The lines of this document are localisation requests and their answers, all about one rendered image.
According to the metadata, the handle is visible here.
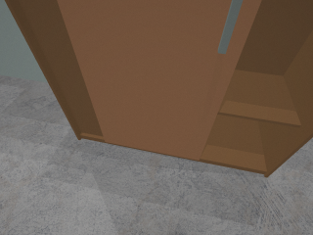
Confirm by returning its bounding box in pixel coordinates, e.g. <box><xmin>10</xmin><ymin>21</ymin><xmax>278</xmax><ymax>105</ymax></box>
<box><xmin>217</xmin><ymin>0</ymin><xmax>244</xmax><ymax>54</ymax></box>

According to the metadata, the wardrobe door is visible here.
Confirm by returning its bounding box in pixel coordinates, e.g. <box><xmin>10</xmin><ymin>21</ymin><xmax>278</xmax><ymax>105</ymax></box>
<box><xmin>57</xmin><ymin>0</ymin><xmax>262</xmax><ymax>161</ymax></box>
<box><xmin>19</xmin><ymin>0</ymin><xmax>103</xmax><ymax>136</ymax></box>

